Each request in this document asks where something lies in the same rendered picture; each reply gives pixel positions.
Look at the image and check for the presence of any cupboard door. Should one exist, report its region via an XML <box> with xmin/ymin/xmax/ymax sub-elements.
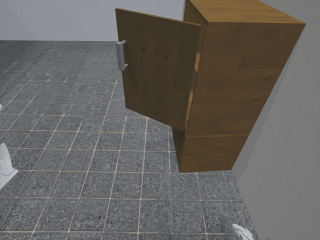
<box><xmin>115</xmin><ymin>8</ymin><xmax>202</xmax><ymax>131</ymax></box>

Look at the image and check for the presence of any handle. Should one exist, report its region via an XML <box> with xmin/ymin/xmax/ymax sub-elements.
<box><xmin>115</xmin><ymin>40</ymin><xmax>128</xmax><ymax>71</ymax></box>

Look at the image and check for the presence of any robot left hand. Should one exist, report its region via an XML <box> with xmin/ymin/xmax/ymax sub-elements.
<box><xmin>0</xmin><ymin>104</ymin><xmax>18</xmax><ymax>192</ymax></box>

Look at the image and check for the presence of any robot right hand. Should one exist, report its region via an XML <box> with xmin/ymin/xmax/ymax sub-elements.
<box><xmin>232</xmin><ymin>224</ymin><xmax>254</xmax><ymax>240</ymax></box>

